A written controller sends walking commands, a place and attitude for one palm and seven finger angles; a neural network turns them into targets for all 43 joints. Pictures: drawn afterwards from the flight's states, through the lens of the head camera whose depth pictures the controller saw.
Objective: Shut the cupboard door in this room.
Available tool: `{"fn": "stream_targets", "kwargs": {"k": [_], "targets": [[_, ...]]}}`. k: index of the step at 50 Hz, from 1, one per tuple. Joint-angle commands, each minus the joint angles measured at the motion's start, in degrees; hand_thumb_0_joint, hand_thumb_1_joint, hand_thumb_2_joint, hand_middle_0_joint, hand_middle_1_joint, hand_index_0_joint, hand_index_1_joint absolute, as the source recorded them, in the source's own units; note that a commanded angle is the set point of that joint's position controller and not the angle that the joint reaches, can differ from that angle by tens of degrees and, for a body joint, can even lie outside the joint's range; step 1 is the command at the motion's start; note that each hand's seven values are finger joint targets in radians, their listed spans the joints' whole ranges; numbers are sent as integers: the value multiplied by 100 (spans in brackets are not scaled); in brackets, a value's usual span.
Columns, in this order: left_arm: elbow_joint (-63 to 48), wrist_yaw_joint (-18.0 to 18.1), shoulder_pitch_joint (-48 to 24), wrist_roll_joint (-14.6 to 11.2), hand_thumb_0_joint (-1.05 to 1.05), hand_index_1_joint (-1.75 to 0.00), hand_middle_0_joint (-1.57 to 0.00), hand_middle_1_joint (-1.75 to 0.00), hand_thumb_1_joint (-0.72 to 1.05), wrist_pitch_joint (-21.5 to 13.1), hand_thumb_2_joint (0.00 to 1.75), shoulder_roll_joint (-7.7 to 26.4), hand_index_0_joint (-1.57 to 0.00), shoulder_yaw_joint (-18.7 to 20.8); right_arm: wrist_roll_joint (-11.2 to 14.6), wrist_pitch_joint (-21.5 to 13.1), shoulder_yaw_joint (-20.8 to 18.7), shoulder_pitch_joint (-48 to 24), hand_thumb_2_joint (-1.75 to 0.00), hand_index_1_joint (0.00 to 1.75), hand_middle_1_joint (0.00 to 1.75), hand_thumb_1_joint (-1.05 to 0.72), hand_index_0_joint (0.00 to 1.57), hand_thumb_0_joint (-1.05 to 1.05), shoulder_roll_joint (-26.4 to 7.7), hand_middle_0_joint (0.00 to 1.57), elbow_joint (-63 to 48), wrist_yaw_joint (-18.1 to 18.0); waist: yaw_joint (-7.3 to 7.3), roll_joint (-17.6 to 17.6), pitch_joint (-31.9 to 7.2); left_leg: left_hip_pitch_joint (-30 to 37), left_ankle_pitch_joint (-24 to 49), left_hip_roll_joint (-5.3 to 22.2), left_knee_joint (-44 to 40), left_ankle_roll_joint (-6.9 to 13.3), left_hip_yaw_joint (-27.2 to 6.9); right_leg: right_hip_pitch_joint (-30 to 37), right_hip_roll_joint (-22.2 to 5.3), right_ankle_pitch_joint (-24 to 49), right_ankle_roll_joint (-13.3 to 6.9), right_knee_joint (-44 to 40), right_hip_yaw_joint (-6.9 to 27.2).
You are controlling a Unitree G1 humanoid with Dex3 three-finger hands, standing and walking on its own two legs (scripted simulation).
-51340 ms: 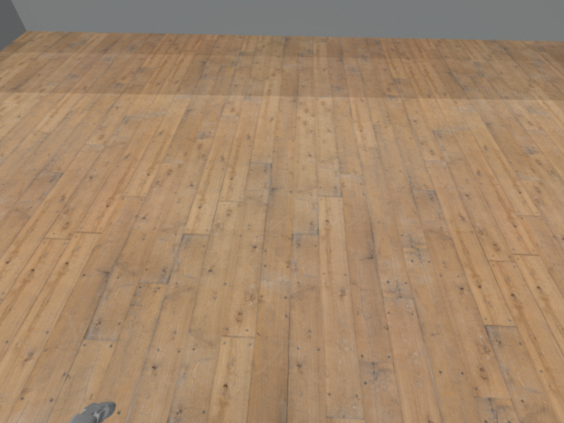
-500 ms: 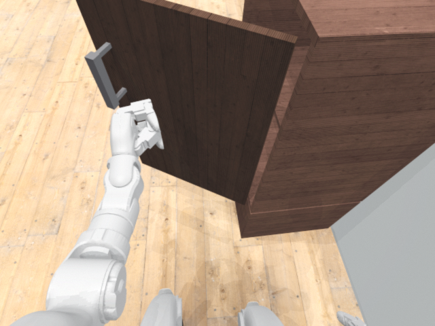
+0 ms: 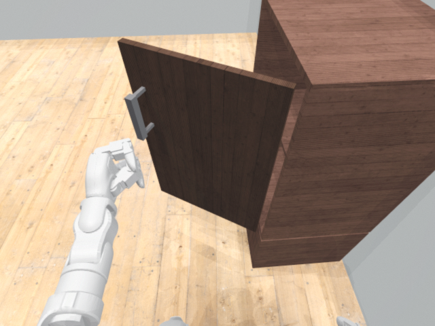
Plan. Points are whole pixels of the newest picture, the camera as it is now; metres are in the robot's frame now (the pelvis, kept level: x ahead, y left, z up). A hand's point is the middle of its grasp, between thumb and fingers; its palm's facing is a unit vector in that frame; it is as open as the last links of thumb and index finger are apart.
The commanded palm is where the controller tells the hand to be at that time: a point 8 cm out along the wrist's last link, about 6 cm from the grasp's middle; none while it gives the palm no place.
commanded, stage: draw the hand back to the body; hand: left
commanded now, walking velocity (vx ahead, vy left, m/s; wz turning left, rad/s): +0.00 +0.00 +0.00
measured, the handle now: (141, 114) +0.61 +0.21 +0.03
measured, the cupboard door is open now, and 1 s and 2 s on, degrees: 59 59 59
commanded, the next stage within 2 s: step back with the hand held close in 1.18 s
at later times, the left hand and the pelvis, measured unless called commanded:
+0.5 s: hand (47, 209) +0.25 +0.24 +0.16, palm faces +0.27 -0.92 -0.28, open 3.9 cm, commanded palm +0.21 +0.28 +0.18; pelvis +0.01 +0.02 +0.04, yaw +1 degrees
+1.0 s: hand out of the picture +0.20 +0.27 +0.20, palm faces +0.47 -0.78 -0.41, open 7.1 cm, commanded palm +0.15 +0.30 +0.22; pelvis +0.02 +0.00 +0.05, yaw +1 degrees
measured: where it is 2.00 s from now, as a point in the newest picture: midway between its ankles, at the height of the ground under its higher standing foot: outside the picture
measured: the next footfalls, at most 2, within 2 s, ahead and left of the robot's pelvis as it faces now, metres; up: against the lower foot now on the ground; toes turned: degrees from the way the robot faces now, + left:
none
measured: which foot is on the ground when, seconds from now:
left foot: down 0.00-1.00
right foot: down 0.00-1.00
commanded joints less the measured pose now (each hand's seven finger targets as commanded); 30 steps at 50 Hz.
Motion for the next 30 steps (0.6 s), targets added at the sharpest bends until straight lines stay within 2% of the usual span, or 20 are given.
{"fn": "stream_targets", "kwargs": {"k": [1,3,5,6,7,9,10,12,13,14,15,18,21,22,23,24,27,28,29,30], "targets": [[-1801,-158,-979,-210,0,-147,-127,-147,90,-86,90,912,-127,293,79,-358,-156,-575,-90,30,30,-90,20,0,-677,20,-948,-77,203,-65,-1285,1807,766,-251,-872,265,105,285,122,1801,-36,-1056,-138],[-2143,-230,-542,-288,0,-141,-122,-141,90,72,90,1092,-122,449,101,-379,-122,-723,-90,30,30,-90,20,0,-688,20,-1056,-92,343,98,-1254,1908,843,-254,-1003,252,105,506,118,1850,-67,-1089,-143],[-2585,-294,-530,-333,0,-135,-116,-135,90,228,90,904,-116,237,142,-427,-74,-892,-90,30,30,-90,20,0,-630,20,-1157,-92,299,102,-1065,2014,807,-239,-1143,249,78,528,112,1818,-61,-1165,-198],[-3051,29,-404,300,0,-132,-113,-132,90,367,90,1302,-113,-90,112,-268,-139,-1106,-90,30,30,-90,20,0,-548,20,-1258,-234,259,-271,-964,2348,808,-264,-1406,266,93,497,4,1752,-50,-1676,106],[-3216,203,-256,334,0,-129,-111,-129,90,516,90,1177,-111,-75,91,-214,-118,-1153,-90,30,30,-90,20,0,-543,20,-1296,-321,194,-277,-776,2457,808,-266,-1518,294,104,568,-4,1693,-39,-1833,73],[-3710,360,6,417,0,-123,-105,-123,90,729,90,1162,-105,-148,83,-223,-68,-1242,-90,30,30,-90,20,0,-524,20,-1324,-396,200,-97,-732,2722,863,-250,-1660,307,89,716,-23,1708,-32,-1954,38],[-3827,437,86,463,0,-120,-102,-120,90,813,90,1200,-102,-127,75,-209,-34,-1291,-90,30,30,-90,20,0,-507,20,-1291,-425,199,-63,-583,2819,837,-235,-1775,301,60,765,-6,1662,-46,-2054,-1],[-3996,548,366,514,0,-114,-97,-114,90,965,90,1222,-97,-67,51,-203,11,-1364,-90,30,30,-90,20,0,-484,20,-1281,-469,213,-90,-401,3003,775,-206,-2012,292,10,913,7,1576,-55,-2245,-42],[-4048,583,597,527,0,-111,-94,-111,90,1034,90,1319,-94,12,36,-194,27,-1345,-90,30,30,-90,20,0,-508,20,-1246,-500,242,-213,-352,3023,764,-202,-2130,293,-18,1100,14,1544,-64,-2345,-54],[-4152,599,686,527,0,-108,-92,-108,90,1087,90,1224,-92,-31,42,-195,67,-1421,-90,30,30,-90,20,0,-458,20,-1267,-505,246,-73,-239,3128,779,-195,-2232,291,-5,1135,-2,1562,-57,-2423,-54],[-4198,623,787,539,0,-105,-89,-105,90,1140,90,1238,-89,26,32,-192,82,-1423,-90,30,30,-90,20,0,-445,20,-1243,-505,253,-131,-186,3219,747,-187,-2333,280,-28,1219,11,1543,-55,-2497,-77],[-4503,681,1356,555,0,-96,-81,-96,90,1253,90,1388,-81,261,-27,-220,123,-1446,-90,30,30,-90,20,0,-453,20,-1206,-509,352,56,-223,3431,945,-186,-2564,259,-33,1640,0,1731,-78,-2673,-94],[-5060,726,1704,569,0,-87,-72,-87,90,1290,90,1416,-72,397,-58,-289,161,-1526,-90,30,30,-90,20,0,-399,20,-1223,-458,392,390,-220,3665,1203,-151,-2736,217,-52,1855,-6,1961,-95,-2774,-124],[-5170,731,1838,576,0,-84,-69,-84,90,1316,90,1406,-69,427,-63,-307,173,-1549,-90,30,30,-90,20,0,-388,20,-1203,-441,389,386,-135,3685,1202,-139,-2797,202,-66,1872,3,1958,-91,-2820,-136],[-5169,744,2035,564,0,-81,-67,-81,90,1351,90,1557,-67,589,-89,-320,171,-1554,-90,30,30,-90,20,0,-430,20,-1176,-436,431,267,-15,3611,1180,-150,-2849,208,-56,1958,2,1952,-90,-2915,-122],[-5306,746,2078,562,0,-78,-64,-78,90,1349,90,1485,-64,574,-87,-341,183,-1594,-90,30,30,-90,20,0,-401,20,-1192,-425,418,175,36,3620,1158,-143,-2901,207,-52,1964,-6,1923,-77,-2945,-133],[-5607,796,2343,583,0,-69,-56,-69,90,1364,90,1633,-56,849,-122,-418,157,-1608,-90,30,30,-90,20,0,-408,20,-1161,-400,458,265,29,3731,1236,-144,-2972,204,-35,2066,2,1992,-69,-3010,-140],[-5602,812,2556,578,0,-66,-53,-66,90,1384,90,1813,-53,1054,-135,-442,145,-1613,-90,30,30,-90,20,0,-451,20,-1123,-404,508,161,130,3660,1240,-162,-2984,208,-13,2120,17,1993,-68,-3103,-114],[-5755,809,2612,579,0,-63,-50,-63,90,1361,90,1695,-50,1000,-117,-463,157,-1624,-90,30,30,-90,20,0,-406,20,-1136,-388,488,245,75,3713,1292,-163,-2989,210,-5,2154,-4,2013,-70,-3068,-124],[-5814,827,2728,583,0,-60,-47,-60,90,1353,90,1758,-47,1108,-124,-485,141,-1614,-90,30,30,-90,20,0,-404,20,-1126,-384,510,186,65,3732,1319,-150,-3003,202,-3,2181,5,2027,-63,-3060,-143]]}}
